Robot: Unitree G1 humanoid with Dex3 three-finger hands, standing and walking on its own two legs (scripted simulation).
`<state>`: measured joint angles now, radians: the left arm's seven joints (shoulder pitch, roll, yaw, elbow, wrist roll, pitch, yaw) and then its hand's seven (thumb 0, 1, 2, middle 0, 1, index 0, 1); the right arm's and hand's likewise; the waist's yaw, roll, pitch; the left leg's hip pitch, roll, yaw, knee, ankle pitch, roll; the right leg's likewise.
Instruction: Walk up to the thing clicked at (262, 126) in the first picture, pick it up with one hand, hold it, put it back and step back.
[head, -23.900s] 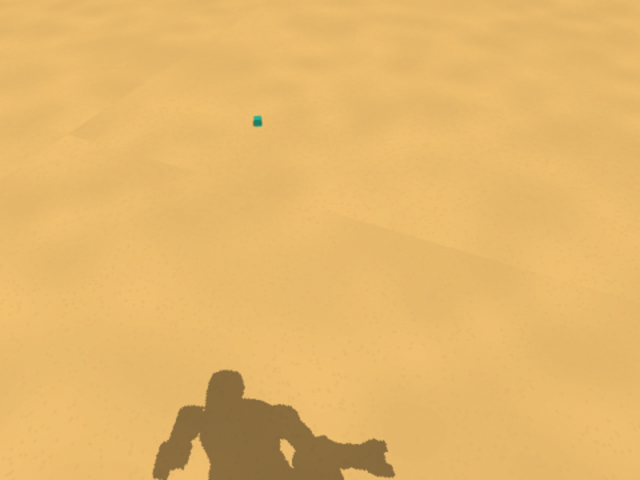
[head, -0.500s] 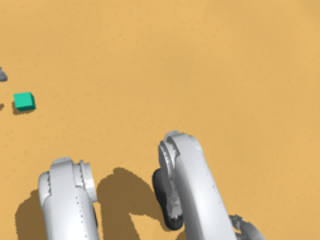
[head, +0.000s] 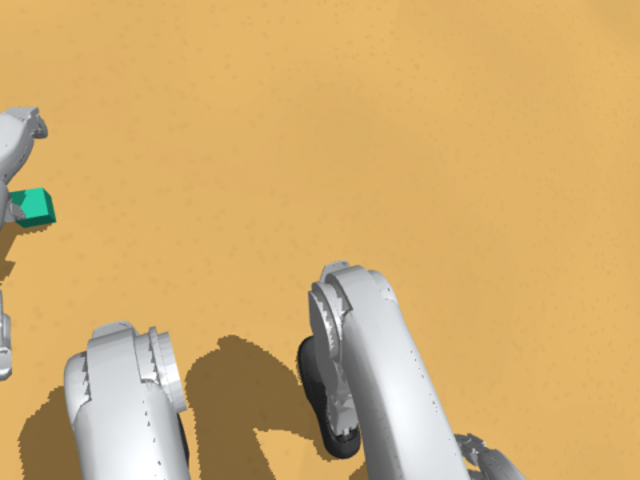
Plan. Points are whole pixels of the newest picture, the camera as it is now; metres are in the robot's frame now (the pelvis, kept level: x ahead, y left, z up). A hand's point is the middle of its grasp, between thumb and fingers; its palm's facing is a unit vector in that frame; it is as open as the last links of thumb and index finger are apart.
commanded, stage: approach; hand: left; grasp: from above
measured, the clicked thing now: (33, 208) +0.51 +0.28 -0.30
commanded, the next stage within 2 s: close in in 0.40 s
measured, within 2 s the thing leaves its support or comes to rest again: neither
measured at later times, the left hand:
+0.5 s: hand out of the picture +0.48 +0.29 -0.18, palm faces -0.46 -0.05 -0.89, open 11.1 cm
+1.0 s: hand (10, 212) +0.48 +0.28 -0.22, palm faces -0.50 -0.07 -0.86, open 11.2 cm
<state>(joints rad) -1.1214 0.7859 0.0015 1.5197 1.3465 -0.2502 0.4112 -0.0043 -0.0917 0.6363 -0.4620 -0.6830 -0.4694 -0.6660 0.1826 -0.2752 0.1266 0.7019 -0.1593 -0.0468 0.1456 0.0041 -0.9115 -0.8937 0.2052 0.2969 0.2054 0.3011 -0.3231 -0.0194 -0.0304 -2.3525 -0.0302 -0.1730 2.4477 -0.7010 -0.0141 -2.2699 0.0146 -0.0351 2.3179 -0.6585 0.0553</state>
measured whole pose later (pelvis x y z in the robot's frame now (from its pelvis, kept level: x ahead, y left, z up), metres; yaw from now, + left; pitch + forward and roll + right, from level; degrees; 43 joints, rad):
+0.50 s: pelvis +0.00 -0.01 -0.01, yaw +0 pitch +33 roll -10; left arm -1.06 0.87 0.05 1.45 1.28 -0.28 0.33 0.00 -0.06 0.60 -0.50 -0.63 -0.51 -0.62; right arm 0.18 -0.31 0.15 0.68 -0.17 -0.04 0.13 0.00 -0.91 -0.89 0.21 0.30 0.21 0.30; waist -0.30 -0.04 0.04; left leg -2.35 -0.03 -0.20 2.47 -0.69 -0.04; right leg -2.28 0.02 -0.05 2.34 -0.64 0.07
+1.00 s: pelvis -0.01 +0.00 -0.01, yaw -2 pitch +32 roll -12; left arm -1.12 0.91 0.06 1.66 1.35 -0.27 0.44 0.00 -0.05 0.60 -0.49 -0.60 -0.49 -0.59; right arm 0.18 -0.30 0.21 0.65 -0.19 -0.06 0.15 0.00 -0.90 -0.89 0.20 0.30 0.20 0.30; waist -0.37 -0.05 0.07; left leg -2.37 -0.03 -0.20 2.49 -0.69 -0.01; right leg -2.28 0.03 -0.06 2.34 -0.63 0.07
